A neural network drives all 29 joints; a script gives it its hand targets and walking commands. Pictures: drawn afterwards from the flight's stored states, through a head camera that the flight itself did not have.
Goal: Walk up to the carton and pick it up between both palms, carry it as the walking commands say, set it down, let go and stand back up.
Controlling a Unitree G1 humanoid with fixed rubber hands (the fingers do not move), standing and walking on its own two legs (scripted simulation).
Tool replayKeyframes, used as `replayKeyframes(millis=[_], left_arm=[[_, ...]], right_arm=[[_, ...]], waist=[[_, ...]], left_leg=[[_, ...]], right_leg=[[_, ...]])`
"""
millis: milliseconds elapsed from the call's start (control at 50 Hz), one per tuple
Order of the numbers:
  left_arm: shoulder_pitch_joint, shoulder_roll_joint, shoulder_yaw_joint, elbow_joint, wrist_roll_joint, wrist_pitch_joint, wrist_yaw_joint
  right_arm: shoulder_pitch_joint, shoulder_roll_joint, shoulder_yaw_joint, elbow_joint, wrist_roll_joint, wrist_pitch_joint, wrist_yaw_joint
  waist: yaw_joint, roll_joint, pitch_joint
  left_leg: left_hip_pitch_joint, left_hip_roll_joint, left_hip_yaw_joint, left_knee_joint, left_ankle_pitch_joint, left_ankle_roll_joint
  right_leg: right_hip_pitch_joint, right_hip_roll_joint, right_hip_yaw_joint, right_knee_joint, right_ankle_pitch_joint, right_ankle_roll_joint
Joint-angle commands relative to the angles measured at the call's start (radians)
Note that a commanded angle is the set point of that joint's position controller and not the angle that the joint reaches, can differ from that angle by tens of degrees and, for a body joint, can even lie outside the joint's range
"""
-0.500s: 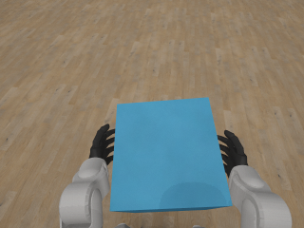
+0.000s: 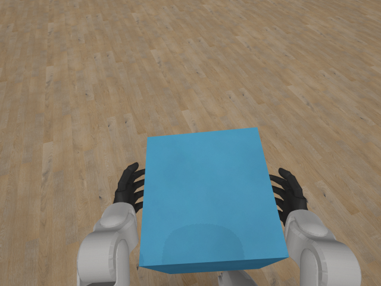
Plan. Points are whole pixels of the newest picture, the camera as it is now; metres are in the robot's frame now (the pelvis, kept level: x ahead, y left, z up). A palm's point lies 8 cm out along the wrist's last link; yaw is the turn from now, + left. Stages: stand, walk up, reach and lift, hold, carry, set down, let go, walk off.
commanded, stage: carry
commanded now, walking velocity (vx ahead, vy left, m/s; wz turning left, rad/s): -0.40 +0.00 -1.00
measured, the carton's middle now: (208, 209) +0.27 +0.00 +0.03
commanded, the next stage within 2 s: none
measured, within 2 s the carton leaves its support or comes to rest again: neither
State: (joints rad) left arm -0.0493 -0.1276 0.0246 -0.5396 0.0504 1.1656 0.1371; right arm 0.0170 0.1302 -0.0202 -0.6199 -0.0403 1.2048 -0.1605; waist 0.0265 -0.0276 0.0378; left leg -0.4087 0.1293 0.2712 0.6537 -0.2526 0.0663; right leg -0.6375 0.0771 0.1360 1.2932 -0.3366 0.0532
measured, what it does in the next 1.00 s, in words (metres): walks backwards, turning right: right foot, then left foot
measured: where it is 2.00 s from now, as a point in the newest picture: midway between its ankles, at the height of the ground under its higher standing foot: outside the picture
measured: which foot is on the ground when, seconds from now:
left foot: down 0.00-0.18, up 0.20-0.46, down 0.48-1.00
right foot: up 0.00-0.16, down 0.18-0.50, up 0.52-0.82, down 0.84-1.00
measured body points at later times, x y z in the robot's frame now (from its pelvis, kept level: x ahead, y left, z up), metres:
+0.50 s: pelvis -0.15 -0.04 -0.01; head -0.11 -0.05 +0.44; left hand +0.16 -0.01 +0.06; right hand +0.03 -0.28 +0.06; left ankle -0.13 +0.02 -0.73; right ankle -0.08 -0.20 -0.72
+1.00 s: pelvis -0.18 -0.06 -0.01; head -0.20 -0.05 +0.44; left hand +0.11 +0.00 +0.08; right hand +0.01 -0.28 +0.08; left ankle -0.15 +0.02 -0.72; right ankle -0.17 -0.19 -0.72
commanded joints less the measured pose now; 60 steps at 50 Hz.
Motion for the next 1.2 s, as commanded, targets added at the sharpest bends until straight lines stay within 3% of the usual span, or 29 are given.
replayKeyframes(millis=[0,60,120,140,160,180,200,220,240,280,340,420,440,460,480,500,540,620,660,740,800,880,940,980,1020,1040,1060,1140,1180], left_arm=[[-0.43,-0.818,-0.657,-0.185,-0.334,0.027,-0.107],[-0.382,-0.853,-0.66,-0.091,-0.353,0.043,-0.128],[-0.41,-0.852,-0.639,-0.101,-0.363,0.043,-0.136],[-0.377,-0.865,-0.628,-0.056,-0.359,0.04,-0.141],[-0.348,-0.866,-0.616,-0.057,-0.344,0.035,-0.142],[-0.404,-0.864,-0.613,-0.06,-0.34,0.023,-0.143],[-0.383,-0.829,-0.587,-0.064,-0.324,0.011,-0.148],[-0.421,-0.821,-0.568,-0.05,-0.301,0.015,-0.145],[-0.457,-0.857,-0.591,-0.095,-0.298,-0.003,-0.157],[-0.446,-0.922,-0.591,-0.125,-0.306,-0.035,-0.162],[-0.367,-0.924,-0.542,-0.141,-0.275,-0.069,-0.151],[-0.4,-0.864,-0.565,-0.273,-0.27,-0.075,-0.108],[-0.359,-0.846,-0.552,-0.212,-0.257,-0.06,-0.098],[-0.348,-0.869,-0.564,-0.158,-0.237,-0.04,-0.105],[-0.373,-0.861,-0.574,-0.18,-0.247,-0.033,-0.097],[-0.396,-0.853,-0.615,-0.201,-0.254,-0.025,-0.095],[-0.379,-0.849,-0.602,-0.154,-0.245,0.001,-0.1],[-0.529,-0.84,-0.653,-0.156,-0.317,0.014,-0.104],[-0.516,-0.828,-0.656,-0.14,-0.322,0.032,-0.103],[-0.459,-0.845,-0.627,-0.063,-0.319,0.039,-0.115],[-0.399,-0.858,-0.624,-0.033,-0.309,0.045,-0.114],[-0.452,-0.838,-0.592,-0.035,-0.289,0.013,-0.13],[-0.437,-0.829,-0.585,-0.039,-0.279,0.016,-0.124],[-0.431,-0.841,-0.561,-0.044,-0.269,0.009,-0.113],[-0.411,-0.851,-0.577,-0.059,-0.257,0.005,-0.107],[-0.475,-0.863,-0.591,-0.084,-0.272,0.009,-0.108],[-0.426,-0.844,-0.588,-0.075,-0.271,0.006,-0.106],[-0.416,-0.875,-0.582,-0.043,-0.283,0.014,-0.103],[-0.466,-0.899,-0.616,-0.083,-0.31,0.015,-0.113]], right_arm=[[-0.377,0.772,0.556,-0.071,0.269,-0.035,0.121],[-0.427,0.763,0.559,-0.112,0.241,-0.045,0.098],[-0.468,0.8,0.576,-0.083,0.24,-0.038,0.09],[-0.421,0.793,0.57,-0.057,0.222,-0.039,0.086],[-0.489,0.79,0.592,-0.099,0.254,-0.049,0.093],[-0.527,0.808,0.608,-0.137,0.261,-0.061,0.101],[-0.542,0.786,0.629,-0.132,0.26,-0.067,0.106],[-0.595,0.792,0.631,-0.082,0.263,-0.06,0.11],[-0.716,0.877,0.686,-0.142,0.308,-0.082,0.125],[-0.748,0.973,0.733,-0.188,0.356,-0.103,0.142],[-0.822,0.98,0.805,-0.313,0.43,-0.117,0.148],[-0.658,0.954,0.757,-0.244,0.436,-0.098,0.158],[-0.629,0.931,0.749,-0.212,0.417,-0.082,0.148],[-0.674,0.927,0.754,-0.212,0.419,-0.073,0.156],[-0.628,0.902,0.713,-0.157,0.393,-0.064,0.152],[-0.604,0.859,0.685,-0.176,0.388,-0.067,0.161],[-0.621,0.847,0.683,-0.178,0.373,-0.05,0.167],[-0.589,0.791,0.593,-0.086,0.326,-0.035,0.15],[-0.568,0.782,0.579,-0.063,0.309,-0.03,0.135],[-0.567,0.796,0.592,-0.049,0.287,-0.028,0.118],[-0.517,0.782,0.598,-0.037,0.269,-0.024,0.117],[-0.71,0.819,0.669,-0.121,0.305,-0.045,0.127],[-0.626,0.818,0.651,-0.077,0.295,-0.047,0.119],[-0.669,0.859,0.675,-0.088,0.327,-0.035,0.123],[-0.698,0.831,0.69,-0.137,0.344,-0.042,0.135],[-0.68,0.852,0.675,-0.112,0.344,-0.044,0.14],[-0.622,0.826,0.665,-0.111,0.334,-0.044,0.138],[-0.625,0.835,0.644,-0.094,0.318,-0.034,0.131],[-0.577,0.848,0.627,-0.072,0.295,-0.034,0.127]], waist=[[-0.002,0.179,-0.403],[0.012,0.235,-0.421],[0.01,0.204,-0.417],[0.015,0.093,-0.375],[0.031,0.061,-0.388],[0.004,-0.271,-0.326],[-0.013,-0.402,-0.249],[-0.013,-0.212,-0.213],[-0.006,-0.253,-0.252],[0.004,-0.321,-0.352],[-0.007,-0.358,-0.447],[-0.016,-0.184,-0.526],[-0.034,-0.189,-0.526],[-0.029,-0.041,-0.525],[-0.022,0.185,-0.483],[-0.03,0.266,-0.432],[-0.018,0.13,-0.326],[-0.019,0.142,-0.306],[-0.029,0.198,-0.424],[-0.032,0.173,-0.425],[-0.007,0.22,-0.48],[-0.021,-0.337,-0.464],[-0.036,-0.144,-0.403],[-0.042,-0.156,-0.419],[-0.037,0.08,-0.412],[-0.032,0.198,-0.359],[-0.033,0.243,-0.375],[-0.017,0.184,-0.371],[-0.015,0.171,-0.391]], left_leg=[[0.421,0.311,-0.057,-0.108,0.389,0.07],[0.318,0.34,0.003,-0.059,0.41,0.048],[0.165,0.366,-0.013,0.024,0.162,0.013],[0.097,0.32,0.003,0.107,0.112,-0.01],[-0.024,0.283,0.004,0.178,-0.098,-0.055],[-0.175,0.101,0.031,0.318,-0.391,-0.143],[-0.353,-0.051,-0.152,0.521,-0.507,-0.201],[-0.297,-0.079,-0.247,0.657,-0.415,-0.192],[-0.204,-0.081,-0.238,0.688,-0.28,-0.17],[-0.171,-0.087,-0.202,0.615,-0.163,-0.145],[-0.122,-0.134,-0.206,0.376,-0.223,-0.134],[0.24,-0.184,-0.215,-0.071,-0.275,-0.085],[0.357,-0.129,-0.247,-0.249,-0.201,-0.074],[0.475,-0.013,-0.367,-0.327,-0.214,-0.051],[0.482,0.241,-0.533,-0.355,-0.158,-0.004],[0.375,0.408,-0.593,-0.446,-0.202,0.031],[0.223,0.344,-0.421,-0.416,-0.218,0.066],[0.332,0.204,-0.189,-0.296,0.103,0.022],[0.493,0.237,-0.244,-0.171,0.395,0.086],[0.438,0.178,-0.178,-0.075,0.589,0.089],[0.196,0.135,-0.195,-0.042,0.3,0.05],[-0.118,-0.096,-0.156,0.231,-0.288,-0.08],[0.002,-0.086,-0.154,0.071,-0.226,-0.045],[0.083,-0.084,-0.161,-0.099,-0.125,-0.048],[0.199,0.103,-0.42,-0.208,0.044,0.017],[0.169,0.177,-0.515,-0.267,0.1,0.059],[0.206,0.236,-0.536,-0.236,0.255,0.107],[0.069,0.159,-0.374,-0.185,0.187,0.05],[-0.057,0.103,-0.324,-0.19,-0.028,0.017]], right_leg=[[-0.077,-0.095,-0.107,-0.069,-0.08,0.007],[0.052,-0.132,-0.113,-0.242,-0.139,-0.004],[0.144,-0.148,-0.079,-0.461,-0.125,-0.076],[0.162,-0.118,-0.026,-0.597,-0.134,-0.101],[0.241,-0.143,0.071,-0.729,-0.019,-0.13],[0.243,-0.313,0.451,-0.874,0.317,-0.182],[0.154,-0.362,0.784,-1.017,0.2,-0.243],[0.034,-0.298,0.744,-1.055,-0.061,-0.22],[0.038,-0.257,0.549,-1.079,-0.3,-0.155],[0.185,-0.184,0.315,-0.984,-0.158,-0.096],[0.399,-0.168,0.322,-0.934,0.121,-0.087],[0.309,-0.178,0.339,-0.919,0.188,-0.112],[0.269,-0.17,0.313,-0.855,0.136,-0.1],[0.15,-0.106,0.254,-0.774,-0.11,-0.073],[0.042,-0.034,0.036,-0.536,-0.074,-0.034],[-0.108,-0.032,-0.102,-0.32,-0.17,-0.012],[-0.083,-0.09,-0.094,-0.111,-0.082,-0.035],[-0.106,-0.096,-0.114,-0.121,-0.016,-0.034],[-0.104,-0.128,-0.14,-0.245,-0.077,-0.026],[0.034,-0.118,-0.179,-0.521,-0.1,-0.032],[0.308,-0.115,-0.191,-0.78,0.155,-0.046],[0.44,-0.424,0.301,-0.893,0.442,-0.201],[0.308,-0.378,0.105,-0.877,0.159,-0.152],[0.329,-0.314,0.02,-0.774,0.287,-0.113],[0.165,-0.202,-0.088,-0.573,0.166,-0.026],[0.115,-0.132,-0.183,-0.501,-0.106,-0.009],[0.081,-0.131,-0.206,-0.441,-0.205,0.01],[0.242,-0.12,-0.248,-0.571,-0.046,-0.018],[0.402,-0.126,-0.228,-0.67,-0.002,-0.053]])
